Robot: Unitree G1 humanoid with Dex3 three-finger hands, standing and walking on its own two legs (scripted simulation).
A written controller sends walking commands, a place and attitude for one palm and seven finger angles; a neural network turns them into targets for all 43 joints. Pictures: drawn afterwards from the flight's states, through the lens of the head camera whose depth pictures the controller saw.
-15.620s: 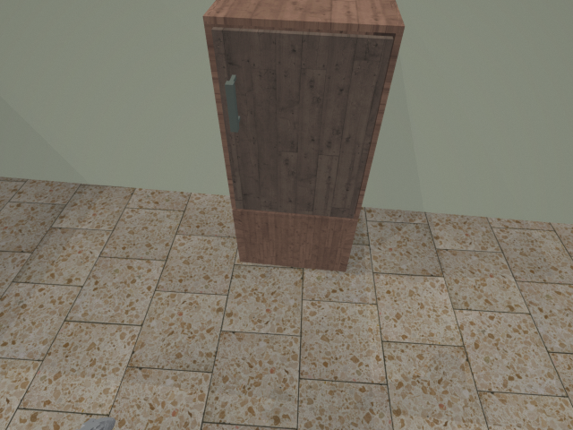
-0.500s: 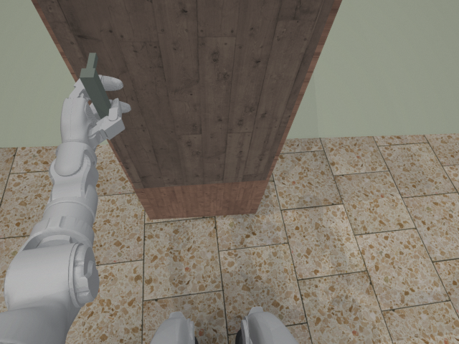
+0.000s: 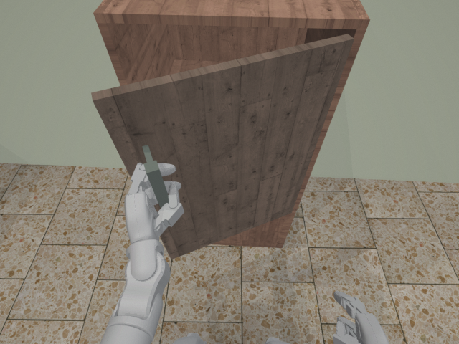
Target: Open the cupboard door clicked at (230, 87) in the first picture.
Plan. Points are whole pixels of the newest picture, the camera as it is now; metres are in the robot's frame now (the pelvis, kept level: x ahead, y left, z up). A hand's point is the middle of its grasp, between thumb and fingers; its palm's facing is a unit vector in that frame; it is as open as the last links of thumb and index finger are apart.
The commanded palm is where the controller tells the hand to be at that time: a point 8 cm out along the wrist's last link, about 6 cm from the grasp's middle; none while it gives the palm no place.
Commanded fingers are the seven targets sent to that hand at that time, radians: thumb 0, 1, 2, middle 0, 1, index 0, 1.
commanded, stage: pull the door open along its arc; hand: left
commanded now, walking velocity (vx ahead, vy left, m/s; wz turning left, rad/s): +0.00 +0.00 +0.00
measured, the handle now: (157, 181) +0.38 +0.15 +0.07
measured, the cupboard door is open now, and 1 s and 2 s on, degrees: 26 41 43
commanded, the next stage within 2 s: open thumb and fingers to let go in 0.30 s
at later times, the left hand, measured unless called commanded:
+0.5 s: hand (217, 253) +0.25 +0.03 +0.06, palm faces +0.33 -0.94 -0.03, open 5.8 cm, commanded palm +0.21 +0.08 +0.06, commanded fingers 0.00 0.48 0.72 -0.37 -1.30 -0.37 -1.30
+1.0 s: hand (205, 253) +0.25 +0.05 +0.06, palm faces +0.36 -0.93 +0.00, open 13.5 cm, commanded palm +0.21 +0.09 +0.06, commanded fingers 0.00 -0.50 0.30 -0.22 -0.75 -0.22 -0.75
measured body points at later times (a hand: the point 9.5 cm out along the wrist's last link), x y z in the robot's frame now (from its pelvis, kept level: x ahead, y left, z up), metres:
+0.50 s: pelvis +0.00 -0.04 +0.00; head +0.01 -0.07 +0.45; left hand +0.23 +0.08 +0.07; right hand +0.19 -0.25 -0.09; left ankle +0.00 +0.11 -0.68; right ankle +0.00 -0.09 -0.68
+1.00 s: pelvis -0.01 -0.04 +0.00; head +0.03 -0.06 +0.45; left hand +0.23 +0.10 +0.07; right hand +0.19 -0.25 -0.10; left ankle +0.00 +0.11 -0.68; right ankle +0.00 -0.09 -0.68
